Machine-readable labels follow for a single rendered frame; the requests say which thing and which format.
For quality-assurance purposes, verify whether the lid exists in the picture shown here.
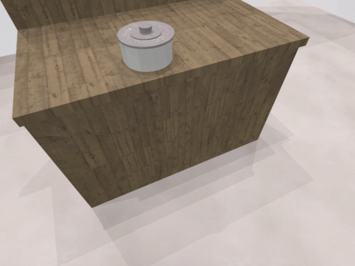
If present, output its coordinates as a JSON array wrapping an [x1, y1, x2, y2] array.
[[117, 21, 175, 49]]

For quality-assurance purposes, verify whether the table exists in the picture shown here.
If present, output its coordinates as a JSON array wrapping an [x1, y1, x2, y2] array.
[[1, 0, 309, 208]]

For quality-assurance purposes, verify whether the knob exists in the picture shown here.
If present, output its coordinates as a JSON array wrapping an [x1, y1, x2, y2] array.
[[139, 23, 152, 32]]

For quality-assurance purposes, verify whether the pot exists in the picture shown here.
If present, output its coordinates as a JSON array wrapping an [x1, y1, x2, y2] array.
[[119, 41, 173, 72]]

